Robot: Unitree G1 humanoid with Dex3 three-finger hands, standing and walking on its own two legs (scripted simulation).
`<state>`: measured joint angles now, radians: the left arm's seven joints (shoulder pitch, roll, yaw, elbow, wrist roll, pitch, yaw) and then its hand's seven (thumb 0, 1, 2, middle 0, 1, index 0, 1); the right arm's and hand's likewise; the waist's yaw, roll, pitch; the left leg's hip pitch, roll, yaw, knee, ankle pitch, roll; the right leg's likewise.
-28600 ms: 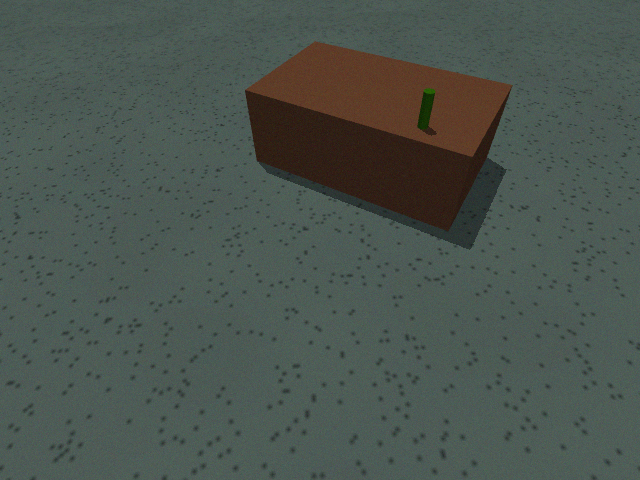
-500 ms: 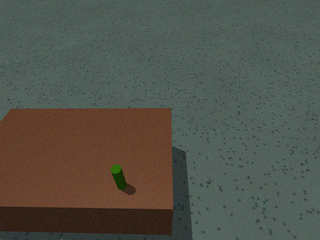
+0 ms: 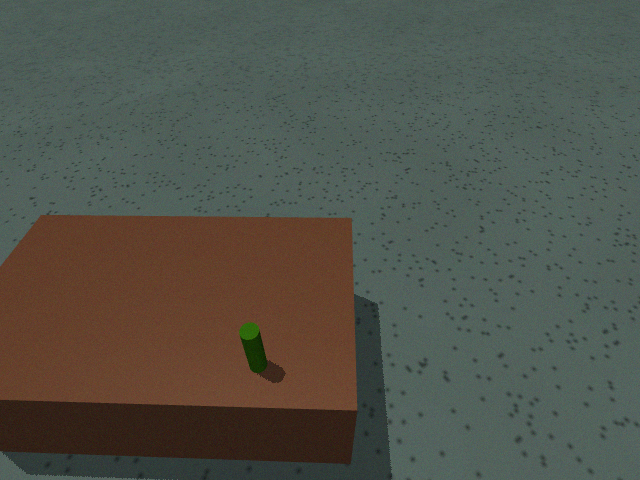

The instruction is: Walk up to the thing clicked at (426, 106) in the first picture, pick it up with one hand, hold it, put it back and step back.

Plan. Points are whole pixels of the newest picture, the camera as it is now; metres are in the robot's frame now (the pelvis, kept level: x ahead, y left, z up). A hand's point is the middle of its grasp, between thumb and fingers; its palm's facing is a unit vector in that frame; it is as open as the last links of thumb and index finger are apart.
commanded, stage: home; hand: left
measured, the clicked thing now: (254, 348) +0.47 +0.17 -0.31
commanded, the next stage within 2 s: stand in 0.84 s
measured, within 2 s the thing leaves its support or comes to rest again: neither
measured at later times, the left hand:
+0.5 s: hand out of the picture +0.04 +0.24 -0.16, palm faces -0.05 -0.93 -0.36, open 17.6 cm
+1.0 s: hand out of the picture +0.11 +0.24 -0.15, palm faces -0.04 -0.93 -0.36, open 17.6 cm
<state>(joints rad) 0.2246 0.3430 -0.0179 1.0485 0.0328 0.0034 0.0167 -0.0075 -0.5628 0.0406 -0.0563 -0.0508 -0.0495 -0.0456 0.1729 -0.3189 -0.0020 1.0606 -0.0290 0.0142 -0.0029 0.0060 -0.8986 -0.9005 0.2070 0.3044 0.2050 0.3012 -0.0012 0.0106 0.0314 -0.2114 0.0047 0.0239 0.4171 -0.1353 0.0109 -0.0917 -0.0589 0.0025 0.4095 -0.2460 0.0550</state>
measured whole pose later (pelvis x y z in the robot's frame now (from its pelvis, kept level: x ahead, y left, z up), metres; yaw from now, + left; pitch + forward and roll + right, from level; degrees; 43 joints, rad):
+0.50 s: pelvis +0.01 -0.01 +0.00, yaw +0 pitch -3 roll +0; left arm 0.21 0.34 -0.01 1.12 0.02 0.00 0.01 -0.01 -0.56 0.04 -0.06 -0.05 -0.05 -0.04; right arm 0.17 -0.34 0.00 1.12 -0.02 0.01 0.00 0.01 -0.90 -0.90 0.21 0.30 0.20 0.30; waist -0.01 0.02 0.04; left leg -0.20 0.02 0.02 0.39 -0.13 0.00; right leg -0.09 -0.05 0.00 0.39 -0.25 0.04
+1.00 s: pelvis +0.03 -0.02 +0.01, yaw -1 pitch -3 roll +0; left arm 0.12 0.34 0.00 1.12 0.02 0.00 0.01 -0.01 -0.56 0.04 -0.06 -0.06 -0.06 -0.05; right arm 0.11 -0.35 0.00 1.14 -0.02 -0.01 -0.01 0.00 -0.90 -0.90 0.21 0.30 0.20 0.30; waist -0.01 0.01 0.05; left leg -0.16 0.02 0.03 0.35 -0.14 -0.01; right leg -0.04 -0.04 0.01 0.33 -0.25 0.04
